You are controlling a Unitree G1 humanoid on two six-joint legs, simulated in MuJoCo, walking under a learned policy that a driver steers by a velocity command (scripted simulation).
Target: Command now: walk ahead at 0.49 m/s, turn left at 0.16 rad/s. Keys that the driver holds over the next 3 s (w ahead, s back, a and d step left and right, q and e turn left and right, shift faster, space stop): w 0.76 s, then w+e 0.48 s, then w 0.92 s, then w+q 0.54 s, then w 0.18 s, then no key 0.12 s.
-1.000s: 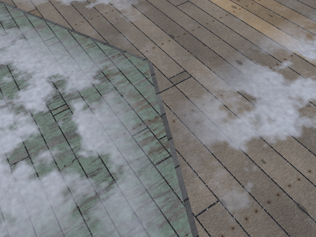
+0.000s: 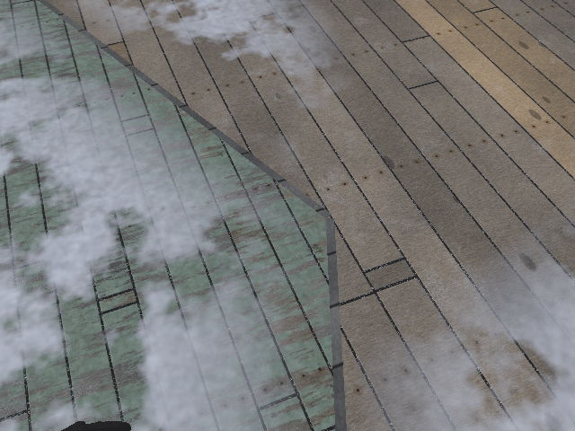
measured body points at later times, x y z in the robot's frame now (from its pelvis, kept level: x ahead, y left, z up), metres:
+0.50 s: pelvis +0.28 -0.02 +0.01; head +0.31 -0.02 +0.46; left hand +0.26 +0.26 -0.12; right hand +0.51 -0.24 -0.09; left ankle +0.46 +0.13 -0.70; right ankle +0.16 -0.13 -0.73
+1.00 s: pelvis +0.56 +0.02 +0.01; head +0.58 +0.01 +0.46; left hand +0.75 +0.25 -0.10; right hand +0.57 -0.27 -0.12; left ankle +0.47 +0.11 -0.73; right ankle +0.74 -0.15 -0.68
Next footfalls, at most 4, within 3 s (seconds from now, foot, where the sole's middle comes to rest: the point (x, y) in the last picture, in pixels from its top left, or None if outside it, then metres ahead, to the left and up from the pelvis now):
0.04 right None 0.20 -0.13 -0.77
0.58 left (234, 419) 0.51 0.11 -0.77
1.12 right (327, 298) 0.80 -0.14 -0.77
1.64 left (264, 209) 1.12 0.02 -0.77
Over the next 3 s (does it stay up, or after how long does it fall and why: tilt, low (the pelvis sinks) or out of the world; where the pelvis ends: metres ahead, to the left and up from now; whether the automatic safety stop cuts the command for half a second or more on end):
stays up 1.65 -0.16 0.01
